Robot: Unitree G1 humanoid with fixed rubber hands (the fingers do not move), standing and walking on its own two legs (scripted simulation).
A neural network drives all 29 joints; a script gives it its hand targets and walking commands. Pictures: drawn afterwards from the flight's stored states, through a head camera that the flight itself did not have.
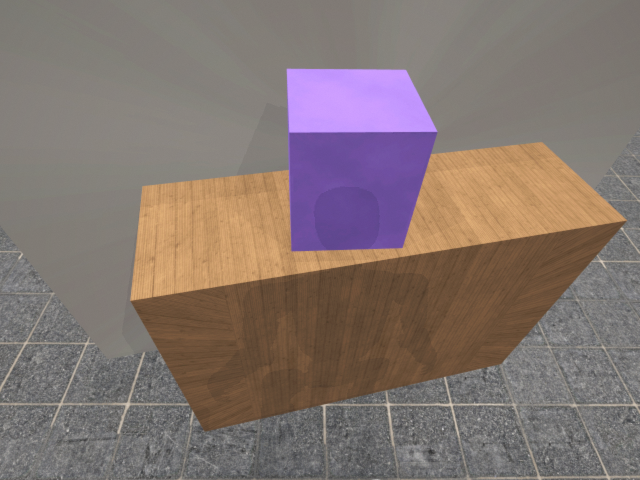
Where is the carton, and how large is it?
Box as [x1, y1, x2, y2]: [287, 69, 436, 250]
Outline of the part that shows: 287,69 291,250 402,247 436,135 436,130 406,71 368,69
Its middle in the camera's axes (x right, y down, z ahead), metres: +0.05 -0.14 +0.70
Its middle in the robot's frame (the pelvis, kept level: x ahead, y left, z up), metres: +0.63 -0.06 +0.05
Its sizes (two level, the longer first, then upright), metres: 0.210 0.200 0.250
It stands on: a pedestal, 0.69 m high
